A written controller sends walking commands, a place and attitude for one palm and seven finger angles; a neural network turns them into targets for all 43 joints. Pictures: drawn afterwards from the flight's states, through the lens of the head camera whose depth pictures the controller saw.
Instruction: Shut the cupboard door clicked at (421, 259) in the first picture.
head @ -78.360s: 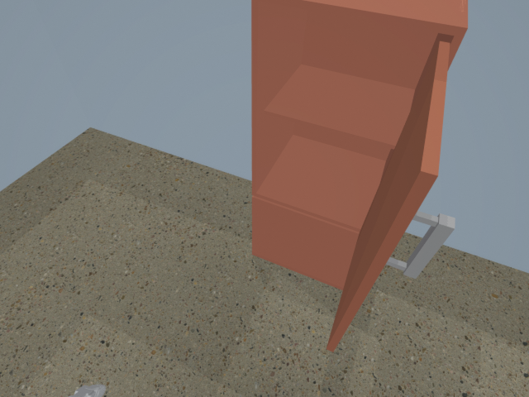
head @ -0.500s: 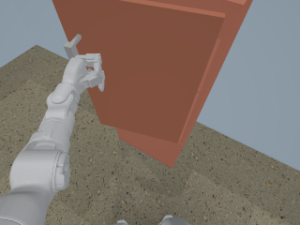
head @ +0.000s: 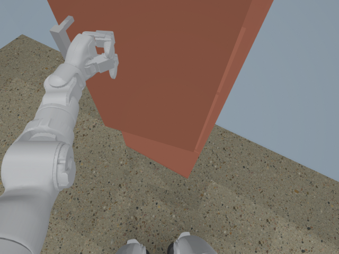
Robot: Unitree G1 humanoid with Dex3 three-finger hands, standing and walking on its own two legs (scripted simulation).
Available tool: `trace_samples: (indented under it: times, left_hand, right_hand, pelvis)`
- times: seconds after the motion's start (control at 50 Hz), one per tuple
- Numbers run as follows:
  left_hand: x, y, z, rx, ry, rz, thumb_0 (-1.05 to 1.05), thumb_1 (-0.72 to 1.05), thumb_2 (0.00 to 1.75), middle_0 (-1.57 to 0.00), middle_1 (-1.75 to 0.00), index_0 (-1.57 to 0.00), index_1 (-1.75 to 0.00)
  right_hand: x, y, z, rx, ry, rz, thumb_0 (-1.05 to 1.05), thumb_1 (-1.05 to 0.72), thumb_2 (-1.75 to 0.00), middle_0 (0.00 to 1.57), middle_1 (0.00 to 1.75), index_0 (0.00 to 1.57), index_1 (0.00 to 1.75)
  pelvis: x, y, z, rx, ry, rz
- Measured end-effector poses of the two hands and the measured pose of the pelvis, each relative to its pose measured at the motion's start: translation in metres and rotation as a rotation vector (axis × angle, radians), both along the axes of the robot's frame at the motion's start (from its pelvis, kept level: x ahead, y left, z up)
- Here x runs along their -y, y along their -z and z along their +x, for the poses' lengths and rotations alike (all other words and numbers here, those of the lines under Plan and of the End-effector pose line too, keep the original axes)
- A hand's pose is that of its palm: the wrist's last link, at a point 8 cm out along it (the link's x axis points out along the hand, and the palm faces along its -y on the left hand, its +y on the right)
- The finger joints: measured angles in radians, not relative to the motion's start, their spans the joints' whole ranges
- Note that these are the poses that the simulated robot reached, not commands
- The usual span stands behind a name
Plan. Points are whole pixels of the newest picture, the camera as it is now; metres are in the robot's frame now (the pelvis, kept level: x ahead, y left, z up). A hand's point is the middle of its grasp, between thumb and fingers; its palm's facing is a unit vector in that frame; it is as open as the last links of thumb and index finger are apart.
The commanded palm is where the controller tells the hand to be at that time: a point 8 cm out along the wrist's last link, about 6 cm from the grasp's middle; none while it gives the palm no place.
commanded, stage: push the door shut along its arc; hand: left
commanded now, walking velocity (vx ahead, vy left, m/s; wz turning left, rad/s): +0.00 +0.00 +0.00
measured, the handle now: (74, 50) +0.57 +0.16 +0.12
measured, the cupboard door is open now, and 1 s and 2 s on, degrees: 12 0 0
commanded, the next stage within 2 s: pull the fist back off the door in 0.28 s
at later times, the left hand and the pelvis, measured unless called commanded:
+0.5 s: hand (123, 46) +0.56 +0.05 +0.13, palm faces -0.22 -0.97 +0.11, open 2.6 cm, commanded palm +0.55 +0.08 +0.12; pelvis +0.01 +0.00 -0.02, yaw +0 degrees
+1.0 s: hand (122, 63) +0.52 +0.05 +0.12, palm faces +0.00 -1.00 -0.04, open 3.1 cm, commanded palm +0.47 +0.09 +0.12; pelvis +0.01 -0.01 +0.01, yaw -2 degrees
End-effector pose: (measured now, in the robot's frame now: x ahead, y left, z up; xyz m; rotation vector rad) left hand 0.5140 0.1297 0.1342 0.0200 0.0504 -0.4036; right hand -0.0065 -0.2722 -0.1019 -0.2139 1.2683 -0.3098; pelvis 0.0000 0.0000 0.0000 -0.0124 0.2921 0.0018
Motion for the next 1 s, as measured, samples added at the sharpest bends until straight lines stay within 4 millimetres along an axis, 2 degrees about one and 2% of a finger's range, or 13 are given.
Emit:
trace_samples:
  times: [0.4,0.46,0.52,0.6,0.68,0.8,0.92,1.0]
  left_hand:
    - [0.030,0.001,0.039,-0.015,0.072,-0.001,-0.03,0.99,0.99,-1.30,-1.50,-1.30,-1.50]
    - [0.029,0.006,0.044,-0.033,-0.060,-0.084,-0.03,0.91,0.98,-1.30,-1.50,-1.30,-1.50]
    - [0.025,0.013,0.038,-0.044,-0.248,-0.119,-0.07,0.78,0.95,-1.30,-1.50,-1.30,-1.50]
    - [0.026,0.020,0.028,0.000,-0.436,-0.052,-0.05,0.78,0.93,-1.30,-1.50,-1.29,-1.50]
    - [0.041,0.020,0.017,0.080,-0.395,0.045,-0.02,0.83,0.91,-1.30,-1.50,-1.29,-1.50]
    - [0.055,0.018,0.008,-0.018,-0.365,-0.002,0.01,0.88,0.91,-1.30,-1.50,-1.30,-1.50]
    - [0.041,0.002,-0.003,0.061,-0.415,-0.034,0.02,0.89,0.90,-1.30,-1.50,-1.30,-1.50]
    - [0.025,0.011,-0.019,0.073,-0.404,0.020,0.02,0.90,0.90,-1.30,-1.50,-1.30,-1.50]
  right_hand:
    - [0.002,0.008,-0.020,-0.098,0.016,-0.043,0.00,-0.91,-0.90,0.20,0.30,0.21,0.30]
    - [-0.003,0.009,-0.023,-0.105,0.011,-0.014,0.00,-0.91,-0.90,0.20,0.30,0.20,0.30]
    - [-0.014,0.012,-0.022,-0.110,-0.025,0.049,0.00,-0.91,-0.90,0.20,0.30,0.20,0.30]
    - [-0.027,0.016,-0.019,-0.086,-0.046,0.121,0.00,-0.91,-0.90,0.20,0.30,0.20,0.30]
    - [-0.037,0.020,-0.019,-0.067,-0.024,0.169,0.00,-0.91,-0.90,0.20,0.30,0.20,0.30]
    - [-0.037,0.013,-0.020,-0.043,0.028,0.175,0.00,-0.91,-0.90,0.20,0.30,0.21,0.30]
    - [-0.024,0.004,-0.016,-0.005,0.017,0.154,0.01,-0.91,-0.90,0.20,0.30,0.20,0.30]
    - [-0.012,0.000,-0.008,0.003,0.002,0.140,0.01,-0.91,-0.90,0.20,0.30,0.20,0.30]
  pelvis:
    - [-0.001,0.015,0.002,-0.085,-0.014,-0.010]
    - [-0.003,0.016,0.005,-0.106,-0.011,-0.014]
    - [-0.003,0.015,0.008,-0.111,-0.009,-0.010]
    - [-0.002,0.015,0.009,-0.109,-0.001,-0.008]
    - [-0.002,0.014,0.009,-0.086,0.006,-0.005]
    - [0.000,0.002,0.012,-0.036,0.028,0.004]
    - [0.005,-0.005,0.015,-0.002,0.045,0.015]
    - [0.008,-0.007,0.014,0.016,0.042,0.017]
